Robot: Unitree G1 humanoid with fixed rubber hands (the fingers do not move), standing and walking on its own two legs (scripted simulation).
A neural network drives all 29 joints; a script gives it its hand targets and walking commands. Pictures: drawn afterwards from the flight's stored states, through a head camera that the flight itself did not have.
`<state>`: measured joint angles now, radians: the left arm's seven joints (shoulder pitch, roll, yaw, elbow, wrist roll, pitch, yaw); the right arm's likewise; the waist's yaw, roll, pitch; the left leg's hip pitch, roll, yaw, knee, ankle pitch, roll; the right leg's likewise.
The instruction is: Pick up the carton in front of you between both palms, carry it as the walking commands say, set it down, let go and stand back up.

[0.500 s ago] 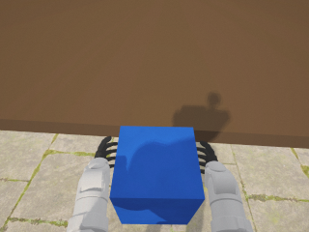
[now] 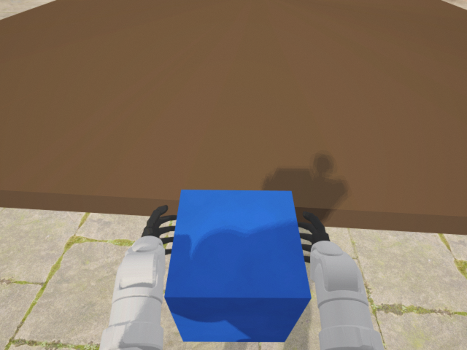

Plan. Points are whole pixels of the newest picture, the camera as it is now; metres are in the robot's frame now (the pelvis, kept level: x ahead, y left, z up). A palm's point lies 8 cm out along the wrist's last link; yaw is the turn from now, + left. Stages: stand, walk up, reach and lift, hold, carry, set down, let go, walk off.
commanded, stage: hold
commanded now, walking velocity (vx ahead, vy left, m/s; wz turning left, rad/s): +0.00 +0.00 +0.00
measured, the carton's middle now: (235, 269) +0.29 +0.00 -0.03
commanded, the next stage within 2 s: carry in 0.16 s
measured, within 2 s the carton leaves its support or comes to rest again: neither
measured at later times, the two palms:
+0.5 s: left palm (147, 210) +0.35 +0.17 +0.08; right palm (307, 218) +0.33 -0.13 +0.08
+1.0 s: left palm (151, 135) +0.60 +0.21 +0.09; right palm (270, 141) +0.58 -0.09 +0.08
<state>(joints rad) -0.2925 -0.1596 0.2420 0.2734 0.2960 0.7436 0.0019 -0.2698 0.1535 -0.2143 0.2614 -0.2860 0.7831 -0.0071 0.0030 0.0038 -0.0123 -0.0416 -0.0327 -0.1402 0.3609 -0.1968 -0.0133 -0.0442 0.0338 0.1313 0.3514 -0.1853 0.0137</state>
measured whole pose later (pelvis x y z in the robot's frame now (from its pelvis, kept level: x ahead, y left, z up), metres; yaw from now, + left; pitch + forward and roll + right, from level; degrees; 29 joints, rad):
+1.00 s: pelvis +0.31 +0.07 +0.00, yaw -2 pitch +5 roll -1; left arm -0.22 -0.14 0.14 -0.33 0.11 1.25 0.10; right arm -0.19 0.14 -0.12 -0.33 -0.12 1.27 -0.09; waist -0.02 0.00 -0.10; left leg -0.25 0.03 0.24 0.39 -0.24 0.07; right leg -0.52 -0.09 -0.10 1.02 -0.32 0.00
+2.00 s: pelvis +0.94 +0.07 -0.01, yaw +1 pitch +6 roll -2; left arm -0.86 -0.03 0.32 -0.11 0.09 1.33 0.13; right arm -0.83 0.05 -0.30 -0.10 -0.06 1.32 -0.15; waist -0.10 -0.02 0.11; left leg -0.25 0.00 0.11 0.47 -0.32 0.08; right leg -1.02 -0.03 -0.06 1.84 -0.54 -0.10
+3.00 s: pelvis +1.63 +0.01 +0.15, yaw -1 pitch +5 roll -1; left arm -0.77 -0.03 0.34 0.19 0.14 1.33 0.09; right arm -0.79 0.05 -0.29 0.24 -0.13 1.33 -0.12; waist -0.03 0.01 -0.07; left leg -0.13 0.00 0.13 0.32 -0.28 0.04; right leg -0.50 -0.05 -0.12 0.47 -0.11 0.01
